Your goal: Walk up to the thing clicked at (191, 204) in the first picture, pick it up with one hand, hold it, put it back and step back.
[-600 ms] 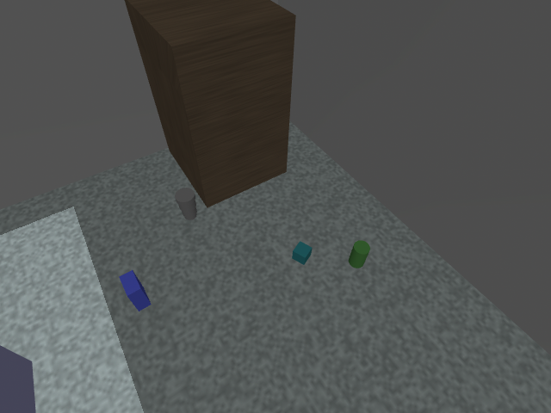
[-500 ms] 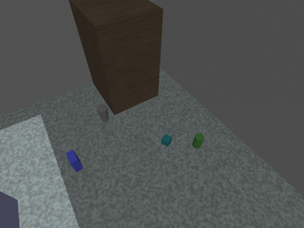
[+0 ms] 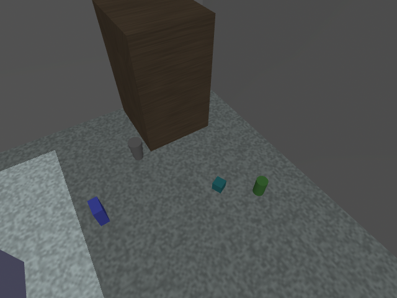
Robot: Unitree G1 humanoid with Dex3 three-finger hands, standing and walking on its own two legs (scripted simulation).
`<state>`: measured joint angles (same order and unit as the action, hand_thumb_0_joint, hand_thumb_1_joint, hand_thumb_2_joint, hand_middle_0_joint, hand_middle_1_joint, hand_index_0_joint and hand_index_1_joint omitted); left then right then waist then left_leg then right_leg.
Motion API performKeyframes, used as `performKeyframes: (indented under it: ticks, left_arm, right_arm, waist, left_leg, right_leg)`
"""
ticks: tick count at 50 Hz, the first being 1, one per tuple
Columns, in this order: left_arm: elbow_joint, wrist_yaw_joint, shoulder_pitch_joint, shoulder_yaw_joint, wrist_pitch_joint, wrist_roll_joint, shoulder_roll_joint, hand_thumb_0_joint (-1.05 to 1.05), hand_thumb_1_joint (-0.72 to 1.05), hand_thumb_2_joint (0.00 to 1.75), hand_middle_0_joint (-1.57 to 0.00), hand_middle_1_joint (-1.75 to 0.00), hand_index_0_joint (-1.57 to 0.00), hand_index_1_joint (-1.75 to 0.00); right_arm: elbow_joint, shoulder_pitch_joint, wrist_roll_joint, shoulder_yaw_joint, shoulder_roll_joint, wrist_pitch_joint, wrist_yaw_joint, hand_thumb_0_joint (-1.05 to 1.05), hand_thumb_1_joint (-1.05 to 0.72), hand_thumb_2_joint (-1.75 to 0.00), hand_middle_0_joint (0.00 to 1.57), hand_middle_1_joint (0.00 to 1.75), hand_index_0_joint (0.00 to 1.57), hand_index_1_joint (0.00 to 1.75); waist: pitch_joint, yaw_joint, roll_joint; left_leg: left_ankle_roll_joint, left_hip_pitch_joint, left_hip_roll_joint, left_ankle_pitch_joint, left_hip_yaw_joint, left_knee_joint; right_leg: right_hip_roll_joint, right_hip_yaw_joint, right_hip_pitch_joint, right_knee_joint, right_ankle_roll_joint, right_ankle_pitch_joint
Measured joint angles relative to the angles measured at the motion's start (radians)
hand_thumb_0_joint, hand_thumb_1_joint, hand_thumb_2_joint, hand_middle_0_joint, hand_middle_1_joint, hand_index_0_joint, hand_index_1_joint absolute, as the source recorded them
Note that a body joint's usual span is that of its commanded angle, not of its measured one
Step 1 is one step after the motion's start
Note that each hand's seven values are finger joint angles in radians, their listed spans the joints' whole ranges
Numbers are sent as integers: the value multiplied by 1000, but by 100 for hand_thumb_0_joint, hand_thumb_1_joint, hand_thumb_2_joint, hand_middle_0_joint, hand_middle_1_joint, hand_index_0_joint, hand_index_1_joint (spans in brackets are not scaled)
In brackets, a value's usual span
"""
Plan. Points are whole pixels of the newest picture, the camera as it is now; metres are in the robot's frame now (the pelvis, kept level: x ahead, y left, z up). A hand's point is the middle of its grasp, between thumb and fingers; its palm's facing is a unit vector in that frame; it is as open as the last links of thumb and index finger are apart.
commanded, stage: stand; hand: left
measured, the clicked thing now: (136, 149) +1.04 +0.37 -0.71
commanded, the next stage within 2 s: walk up in 0.52 s
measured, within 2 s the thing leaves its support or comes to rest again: neither
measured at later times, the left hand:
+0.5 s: hand out of the picture +0.08 +0.25 -0.16, palm faces -0.02 -0.94 -0.34, open 7.4 cm
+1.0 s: hand out of the picture +0.13 +0.37 -0.17, palm faces +0.07 -0.93 -0.35, open 7.4 cm
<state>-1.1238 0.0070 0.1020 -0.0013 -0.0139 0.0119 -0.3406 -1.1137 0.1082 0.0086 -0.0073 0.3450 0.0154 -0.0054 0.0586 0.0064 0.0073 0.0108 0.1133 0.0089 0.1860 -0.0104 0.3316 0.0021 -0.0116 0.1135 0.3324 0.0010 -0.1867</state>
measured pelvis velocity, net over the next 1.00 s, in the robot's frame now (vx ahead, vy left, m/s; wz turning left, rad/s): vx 0.11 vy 0.08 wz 0.12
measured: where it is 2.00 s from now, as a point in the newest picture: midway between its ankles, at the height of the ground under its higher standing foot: (179, 227)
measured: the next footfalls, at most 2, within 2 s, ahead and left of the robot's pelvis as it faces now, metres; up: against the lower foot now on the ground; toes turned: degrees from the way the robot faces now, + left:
left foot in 0.82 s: +0.15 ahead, +0.19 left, +0.00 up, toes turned +9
right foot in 1.28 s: +0.40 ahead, -0.04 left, +0.00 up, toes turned +4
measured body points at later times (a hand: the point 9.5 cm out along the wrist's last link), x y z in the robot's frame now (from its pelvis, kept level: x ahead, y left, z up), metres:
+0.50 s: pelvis +0.00 +0.00 +0.00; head +0.02 +0.00 +0.45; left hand +0.08 +0.30 -0.13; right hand +0.08 -0.29 -0.13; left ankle +0.00 +0.13 -0.75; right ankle +0.00 -0.12 -0.75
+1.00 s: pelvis +0.11 +0.08 -0.01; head +0.12 +0.10 +0.43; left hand +0.12 +0.42 -0.14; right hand +0.19 -0.24 -0.11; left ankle +0.11 +0.18 -0.75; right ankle +0.12 -0.07 -0.69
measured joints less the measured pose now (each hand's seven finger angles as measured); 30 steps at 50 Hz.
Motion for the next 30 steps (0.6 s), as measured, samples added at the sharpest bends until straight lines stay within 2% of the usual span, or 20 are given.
performKeyframes:
  ticks: [26,27,30]
  left_arm:
    - [1,-2,7,-1,0,1,-1,1,90,90,-20,-30,-21,-30]
    - [9,6,11,-9,-1,4,-2,1,90,90,-20,-30,-21,-30]
    - [53,32,46,-40,-20,17,-12,1,90,90,-21,-30,-21,-30]
  right_arm:
    - [-1,2,-1,1,2,-2,1,1,-91,-89,20,30,20,29]
    - [9,8,2,10,2,-3,-7,1,-91,-89,20,30,20,29]
    - [49,56,16,35,14,-4,-36,1,-91,-89,20,30,20,29]
  waist:
    - [-1,0,-2]
    - [-3,-2,-2]
    - [-27,0,5]
  left_leg:
    - [-4,-10,-4,1,-1,-7]
    - [-14,0,-5,24,-5,13]
    - [-48,58,-7,183,-24,146]
  right_leg:
    - [4,-1,-14,-13,-5,1]
    - [4,-5,-6,6,0,-25]
    - [0,-20,26,95,26,-153]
